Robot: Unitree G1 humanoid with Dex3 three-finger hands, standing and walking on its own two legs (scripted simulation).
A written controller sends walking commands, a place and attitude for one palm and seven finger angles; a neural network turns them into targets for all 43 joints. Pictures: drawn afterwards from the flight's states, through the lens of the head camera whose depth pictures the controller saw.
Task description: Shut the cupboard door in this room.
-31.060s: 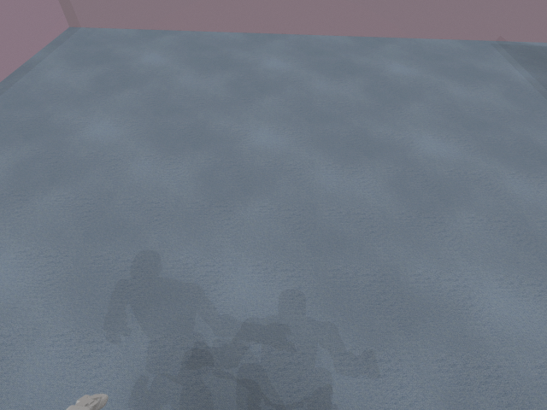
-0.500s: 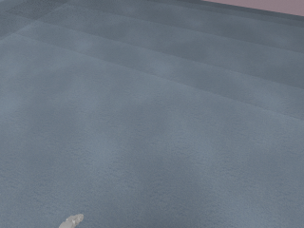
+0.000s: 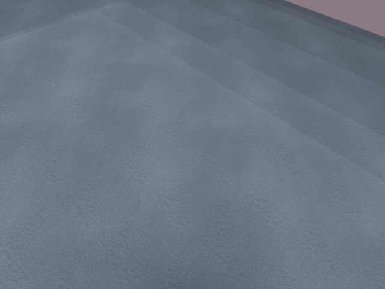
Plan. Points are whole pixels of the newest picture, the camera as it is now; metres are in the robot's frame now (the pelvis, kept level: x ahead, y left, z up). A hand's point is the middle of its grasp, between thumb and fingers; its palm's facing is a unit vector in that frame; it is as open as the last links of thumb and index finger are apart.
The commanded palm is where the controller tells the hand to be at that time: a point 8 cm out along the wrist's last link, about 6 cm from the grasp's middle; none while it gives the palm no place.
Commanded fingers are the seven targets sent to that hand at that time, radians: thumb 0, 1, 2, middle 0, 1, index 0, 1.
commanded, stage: turn or walk to find it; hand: left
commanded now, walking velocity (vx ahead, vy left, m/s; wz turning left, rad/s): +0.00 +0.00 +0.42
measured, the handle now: out of the picture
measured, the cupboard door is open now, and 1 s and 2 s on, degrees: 88 88 88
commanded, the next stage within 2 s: none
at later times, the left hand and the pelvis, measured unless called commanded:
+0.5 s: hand out of the picture +0.07 +0.18 -0.14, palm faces +0.20 -0.94 -0.28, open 7.4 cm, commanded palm none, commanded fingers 0.00 0.90 0.90 -0.20 -0.30 -0.20 -0.30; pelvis -0.01 -0.03 +0.01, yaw +12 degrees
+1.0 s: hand out of the picture -0.12 +0.19 -0.17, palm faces +0.48 -0.84 -0.26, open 7.4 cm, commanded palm none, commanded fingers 0.00 0.90 0.90 -0.20 -0.30 -0.20 -0.30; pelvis -0.04 -0.01 +0.00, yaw +25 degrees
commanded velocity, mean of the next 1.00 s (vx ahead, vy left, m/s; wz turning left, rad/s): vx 0.00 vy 0.00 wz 0.42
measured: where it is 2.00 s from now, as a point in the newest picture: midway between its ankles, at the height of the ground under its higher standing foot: outside the picture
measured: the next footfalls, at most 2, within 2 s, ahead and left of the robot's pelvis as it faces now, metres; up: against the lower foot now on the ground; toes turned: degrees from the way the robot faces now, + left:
right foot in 0.42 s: +0.05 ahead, -0.12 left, +0.00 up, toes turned +5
left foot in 0.92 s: -0.05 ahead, +0.10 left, +0.00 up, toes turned +28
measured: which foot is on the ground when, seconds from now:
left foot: down 0.00-0.44, up 0.46-0.90, down 0.92-1.00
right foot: up 0.00-0.40, down 0.42-0.92, up 0.94-1.00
